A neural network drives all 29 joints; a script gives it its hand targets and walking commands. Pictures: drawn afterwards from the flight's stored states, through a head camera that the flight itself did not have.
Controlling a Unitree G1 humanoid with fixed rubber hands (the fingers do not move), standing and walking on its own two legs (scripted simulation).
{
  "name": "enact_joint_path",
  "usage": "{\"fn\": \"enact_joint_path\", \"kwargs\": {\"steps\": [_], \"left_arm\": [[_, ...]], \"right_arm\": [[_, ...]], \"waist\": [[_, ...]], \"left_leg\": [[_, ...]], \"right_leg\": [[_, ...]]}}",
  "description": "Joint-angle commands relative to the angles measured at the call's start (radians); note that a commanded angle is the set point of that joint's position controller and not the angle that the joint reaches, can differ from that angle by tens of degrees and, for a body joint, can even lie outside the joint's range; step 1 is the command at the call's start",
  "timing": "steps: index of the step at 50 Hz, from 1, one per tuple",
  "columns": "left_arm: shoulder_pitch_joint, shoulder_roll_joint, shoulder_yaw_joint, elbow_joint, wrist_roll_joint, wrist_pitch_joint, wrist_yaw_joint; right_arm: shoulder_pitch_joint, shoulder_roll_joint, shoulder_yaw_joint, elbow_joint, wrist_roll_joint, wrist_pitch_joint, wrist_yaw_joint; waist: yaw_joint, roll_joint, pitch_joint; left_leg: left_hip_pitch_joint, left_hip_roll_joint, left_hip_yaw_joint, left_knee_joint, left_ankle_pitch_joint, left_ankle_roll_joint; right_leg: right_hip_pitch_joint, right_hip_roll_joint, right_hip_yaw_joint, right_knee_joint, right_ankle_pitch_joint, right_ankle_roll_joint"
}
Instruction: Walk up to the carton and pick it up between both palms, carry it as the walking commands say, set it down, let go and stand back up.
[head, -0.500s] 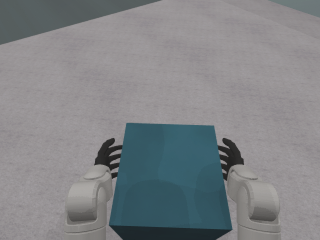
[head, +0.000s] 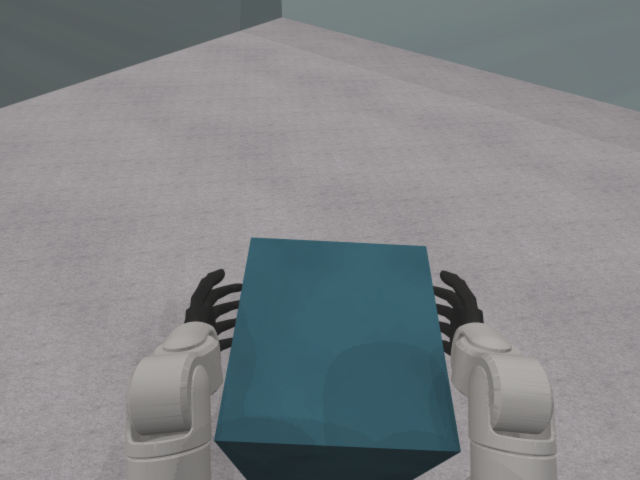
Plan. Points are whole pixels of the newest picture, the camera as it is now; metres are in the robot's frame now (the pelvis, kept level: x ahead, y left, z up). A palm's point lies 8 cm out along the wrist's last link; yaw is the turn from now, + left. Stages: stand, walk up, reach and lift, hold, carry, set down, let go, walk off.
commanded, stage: carry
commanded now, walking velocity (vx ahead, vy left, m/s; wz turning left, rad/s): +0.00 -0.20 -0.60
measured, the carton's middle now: (330, 371) +0.27 +0.01 +0.03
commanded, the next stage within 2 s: none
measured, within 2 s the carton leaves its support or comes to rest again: neither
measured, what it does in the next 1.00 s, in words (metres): steps to the right, turning right: left foot, then right foot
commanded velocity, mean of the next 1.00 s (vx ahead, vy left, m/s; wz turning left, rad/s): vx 0.00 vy -0.20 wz -0.60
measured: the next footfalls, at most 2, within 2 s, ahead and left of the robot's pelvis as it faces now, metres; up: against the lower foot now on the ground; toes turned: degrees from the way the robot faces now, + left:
left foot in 0.32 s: +0.02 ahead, -0.01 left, +0.00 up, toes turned -1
right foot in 0.68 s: -0.09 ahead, -0.40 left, +0.00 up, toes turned -30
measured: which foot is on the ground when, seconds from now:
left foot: up 0.00-0.30, down 0.32-0.66, up 0.68-0.96, down 0.98-1.00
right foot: down 0.00-0.34, up 0.36-0.66, down 0.68-0.98, up 1.00-1.00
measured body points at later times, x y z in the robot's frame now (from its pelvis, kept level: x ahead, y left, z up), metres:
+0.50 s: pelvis -0.06 -0.14 +0.02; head -0.05 -0.10 +0.47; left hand +0.25 -0.06 +0.10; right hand +0.18 -0.34 +0.11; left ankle -0.02 -0.01 -0.72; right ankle -0.08 -0.28 -0.64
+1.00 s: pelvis -0.18 -0.28 +0.00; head -0.14 -0.27 +0.45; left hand +0.14 -0.31 +0.06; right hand -0.01 -0.56 +0.08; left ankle -0.12 -0.22 -0.72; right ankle -0.13 -0.38 -0.72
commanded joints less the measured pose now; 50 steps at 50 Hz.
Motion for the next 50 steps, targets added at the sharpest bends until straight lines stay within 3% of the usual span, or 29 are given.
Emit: {"fn": "enact_joint_path", "kwargs": {"steps": [1, 2, 4, 6, 9, 12, 14, 15, 16, 17, 18, 19, 20, 21, 23, 26, 30, 32, 33, 34, 35, 36, 38, 40, 45, 47, 48, 49, 50], "left_arm": [[-0.351, -0.897, -0.675, 0.014, -0.372, -0.007, -0.263], [-0.377, -0.921, -0.682, -0.001, -0.390, -0.014, -0.266], [-0.371, -0.963, -0.679, -0.030, -0.396, -0.043, -0.267], [-0.377, -0.986, -0.670, -0.050, -0.395, -0.059, -0.263], [-0.354, -0.967, -0.691, -0.090, -0.389, -0.068, -0.251], [-0.341, -0.939, -0.712, -0.098, -0.386, -0.058, -0.246], [-0.347, -0.933, -0.731, -0.097, -0.389, -0.049, -0.244], [-0.352, -0.929, -0.739, -0.094, -0.389, -0.045, -0.245], [-0.366, -0.927, -0.746, -0.090, -0.389, -0.041, -0.245], [-0.391, -0.927, -0.758, -0.104, -0.397, -0.035, -0.249], [-0.464, -0.915, -0.779, -0.136, -0.416, -0.029, -0.260], [-0.539, -0.928, -0.813, -0.175, -0.434, -0.038, -0.256], [-0.487, -0.945, -0.805, -0.138, -0.439, -0.032, -0.256], [-0.458, -0.958, -0.791, -0.104, -0.444, -0.029, -0.258], [-0.421, -0.943, -0.776, -0.073, -0.444, -0.025, -0.257], [-0.418, -0.926, -0.781, -0.060, -0.440, -0.013, -0.249], [-0.406, -0.908, -0.748, -0.025, -0.413, 0.001, -0.252], [-0.382, -0.909, -0.727, 0.007, -0.403, 0.003, -0.258], [-0.380, -0.913, -0.718, 0.015, -0.403, 0.002, -0.261], [-0.387, -0.921, -0.705, 0.015, -0.404, 0.003, -0.265], [-0.350, -0.911, -0.672, 0.043, -0.368, -0.002, -0.265], [-0.370, -0.935, -0.694, 0.029, -0.382, -0.015, -0.267], [-0.385, -0.975, -0.686, -0.019, -0.395, -0.041, -0.266], [-0.376, -0.990, -0.674, -0.036, -0.388, -0.060, -0.258], [-0.348, -0.959, -0.708, -0.091, -0.377, -0.068, -0.240], [-0.345, -0.947, -0.724, -0.091, -0.376, -0.060, -0.237], [-0.344, -0.943, -0.731, -0.087, -0.375, -0.056, -0.236], [-0.352, -0.940, -0.738, -0.081, -0.374, -0.052, -0.235], [-0.386, -0.941, -0.759, -0.101, -0.388, -0.044, -0.242]], "right_arm": [[-0.389, 0.945, 0.726, 0.021, 0.405, 0.024, 0.260], [-0.420, 0.967, 0.729, 0.010, 0.421, 0.013, 0.259], [-0.503, 1.000, 0.782, -0.095, 0.480, -0.008, 0.258], [-0.533, 1.017, 0.792, -0.128, 0.504, -0.019, 0.258], [-0.494, 0.994, 0.787, -0.150, 0.511, -0.022, 0.254], [-0.435, 0.964, 0.762, -0.118, 0.498, -0.012, 0.254], [-0.396, 0.955, 0.739, -0.081, 0.485, -0.006, 0.259], [-0.376, 0.955, 0.728, -0.062, 0.475, -0.005, 0.262], [-0.351, 0.959, 0.720, -0.043, 0.463, -0.005, 0.264], [-0.321, 0.962, 0.708, -0.017, 0.451, -0.012, 0.265], [-0.311, 0.963, 0.679, 0.027, 0.434, -0.022, 0.266], [-0.394, 0.969, 0.712, -0.050, 0.450, -0.023, 0.264], [-0.351, 0.959, 0.697, -0.051, 0.441, -0.017, 0.265], [-0.368, 0.951, 0.703, -0.077, 0.440, -0.014, 0.265], [-0.353, 0.938, 0.687, -0.058, 0.427, -0.006, 0.261], [-0.340, 0.896, 0.671, -0.063, 0.411, 0.009, 0.260], [-0.335, 0.884, 0.672, -0.025, 0.388, 0.020, 0.261], [-0.360, 0.898, 0.688, -0.014, 0.388, 0.018, 0.260], [-0.376, 0.908, 0.697, -0.015, 0.391, 0.016, 0.261], [-0.390, 0.920, 0.710, -0.015, 0.395, 0.015, 0.264], [-0.390, 0.949, 0.728, 0.006, 0.396, 0.021, 0.267], [-0.446, 0.965, 0.733, 0.002, 0.422, 0.014, 0.269], [-0.507, 1.013, 0.782, -0.084, 0.482, -0.006, 0.270], [-0.529, 1.015, 0.787, -0.122, 0.505, -0.017, 0.268], [-0.468, 0.970, 0.772, -0.142, 0.506, -0.019, 0.264], [-0.424, 0.956, 0.750, -0.111, 0.496, -0.013, 0.268], [-0.397, 0.955, 0.738, -0.089, 0.488, -0.011, 0.271], [-0.368, 0.957, 0.729, -0.066, 0.478, -0.010, 0.274], [-0.331, 0.961, 0.708, -0.025, 0.463, -0.018, 0.276]], "waist": [[0.002, -0.416, -0.261], [-0.010, -0.337, -0.302], [-0.006, -0.261, -0.350], [-0.004, -0.213, -0.350], [-0.001, -0.204, -0.343], [0.001, -0.166, -0.348], [-0.003, -0.157, -0.348], [-0.010, -0.170, -0.342], [-0.029, -0.155, -0.347], [-0.048, -0.004, -0.333], [-0.037, 0.424, -0.251], [-0.013, 0.274, -0.190], [-0.011, 0.133, -0.199], [-0.009, 0.066, -0.192], [-0.013, 0.146, -0.178], [-0.029, 0.233, -0.195], [-0.039, 0.305, -0.211], [-0.016, 0.256, -0.230], [-0.003, 0.116, -0.245], [0.002, -0.093, -0.242], [0.012, -0.436, -0.254], [0.000, -0.386, -0.278], [-0.007, -0.250, -0.303], [-0.007, -0.226, -0.328], [-0.001, -0.203, -0.353], [-0.003, -0.174, -0.357], [-0.012, -0.163, -0.354], [-0.030, -0.141, -0.359], [-0.047, 0.135, -0.320]], "left_leg": [[-0.310, -0.201, -0.032, 0.443, -0.478, -0.011], [-0.352, -0.196, -0.115, 0.558, -0.453, 0.005], [-0.325, -0.204, -0.135, 0.573, -0.280, 0.029], [-0.254, -0.229, -0.129, 0.532, -0.159, 0.050], [-0.202, -0.275, -0.132, 0.405, -0.175, 0.073], [-0.142, -0.306, -0.148, 0.254, -0.181, 0.097], [-0.014, -0.341, -0.138, 0.087, -0.172, 0.115], [0.098, -0.356, -0.120, -0.051, -0.153, 0.124], [0.299, -0.335, -0.102, -0.269, -0.050, 0.139], [0.491, -0.136, -0.296, -0.450, -0.096, 0.218], [0.336, 0.275, -0.669, -0.473, 0.086, 0.382], [0.264, 0.270, -0.539, -0.432, 0.269, 0.352], [0.234, 0.193, -0.421, -0.377, 0.323, 0.286], [0.230, 0.112, -0.295, -0.344, 0.369, 0.231], [0.268, 0.010, -0.123, -0.285, 0.533, 0.185], [0.279, 0.001, -0.033, -0.231, 0.754, 0.174], [0.280, 0.041, -0.021, -0.209, 0.658, 0.131], [0.227, 0.038, -0.001, -0.101, 0.551, 0.077], [0.123, -0.005, 0.020, 0.037, 0.411, 0.054], [-0.062, -0.055, 0.003, 0.177, -0.065, 0.042], [-0.319, -0.207, 0.016, 0.374, -0.454, -0.020], [-0.311, -0.189, -0.113, 0.515, -0.458, -0.005], [-0.297, -0.199, -0.131, 0.550, -0.311, 0.024], [-0.241, -0.220, -0.124, 0.494, -0.185, 0.039], [-0.130, -0.298, -0.141, 0.254, -0.177, 0.089], [-0.015, -0.328, -0.140, 0.089, -0.157, 0.109], [0.089, -0.337, -0.131, -0.059, -0.107, 0.118], [0.287, -0.296, -0.137, -0.280, -0.020, 0.134], [0.386, -0.010, -0.455, -0.458, -0.151, 0.240]], "right_leg": [[0.307, -0.327, 0.461, -0.097, 0.668, -0.206], [0.387, -0.275, 0.347, -0.001, 0.848, -0.236], [0.336, -0.192, 0.250, 0.005, 0.657, -0.208], [0.247, -0.143, 0.209, -0.017, 0.445, -0.208], [0.235, -0.153, 0.314, -0.102, 0.242, -0.246], [0.236, -0.172, 0.413, -0.153, 0.190, -0.270], [0.183, -0.146, 0.418, -0.193, 0.214, -0.225], [0.129, -0.110, 0.388, -0.227, 0.221, -0.168], [0.025, -0.050, 0.306, -0.224, 0.207, -0.077], [-0.194, 0.059, 0.193, -0.112, 0.051, 0.048], [-0.313, 0.121, 0.099, 0.360, -0.348, 0.014], [-0.357, 0.013, 0.143, 0.536, -0.297, -0.023], [-0.303, -0.004, 0.172, 0.594, -0.239, -0.027], [-0.280, -0.007, 0.164, 0.607, -0.177, -0.020], [-0.264, 0.016, 0.087, 0.520, -0.157, 0.015], [-0.178, 0.038, -0.022, 0.366, -0.251, 0.038], [-0.062, 0.043, -0.069, 0.130, -0.211, 0.023], [0.071, 0.050, -0.065, -0.084, -0.078, -0.005], [0.199, 0.023, -0.020, -0.167, 0.005, -0.016], [0.295, -0.124, 0.139, -0.169, 0.202, -0.053], [0.328, -0.344, 0.476, -0.132, 0.550, -0.198], [0.319, -0.275, 0.375, -0.055, 0.696, -0.247], [0.295, -0.196, 0.237, -0.001, 0.666, -0.214], [0.245, -0.141, 0.193, -0.005, 0.497, -0.215], [0.237, -0.171, 0.372, -0.125, 0.257, -0.275], [0.194, -0.156, 0.391, -0.151, 0.236, -0.263], [0.142, -0.125, 0.368, -0.162, 0.205, -0.228], [0.023, -0.069, 0.306, -0.145, 0.164, -0.149], [-0.191, 0.049, 0.189, 0.034, -0.093, -0.053]]}}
